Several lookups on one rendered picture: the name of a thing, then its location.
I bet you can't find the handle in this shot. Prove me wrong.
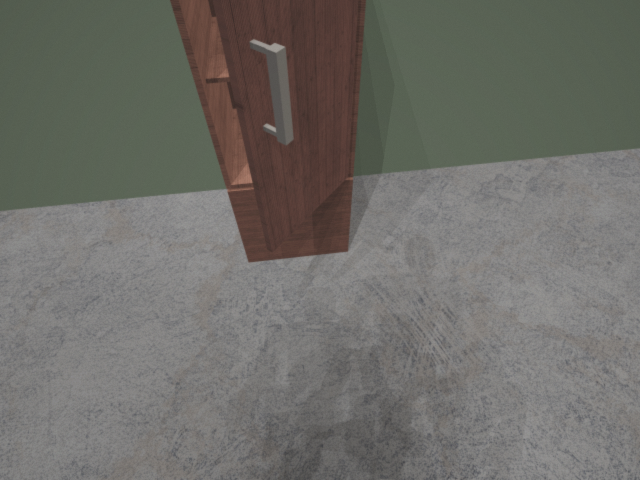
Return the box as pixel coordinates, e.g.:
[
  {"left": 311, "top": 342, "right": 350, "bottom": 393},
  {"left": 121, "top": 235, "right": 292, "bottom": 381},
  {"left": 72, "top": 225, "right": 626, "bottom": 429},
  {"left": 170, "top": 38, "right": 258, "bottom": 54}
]
[{"left": 249, "top": 39, "right": 294, "bottom": 145}]

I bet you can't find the cupboard door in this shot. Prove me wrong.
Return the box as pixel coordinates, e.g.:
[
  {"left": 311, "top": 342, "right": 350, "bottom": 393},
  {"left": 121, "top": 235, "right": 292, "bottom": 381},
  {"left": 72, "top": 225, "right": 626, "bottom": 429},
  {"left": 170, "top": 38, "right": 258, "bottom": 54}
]
[{"left": 213, "top": 0, "right": 358, "bottom": 253}]

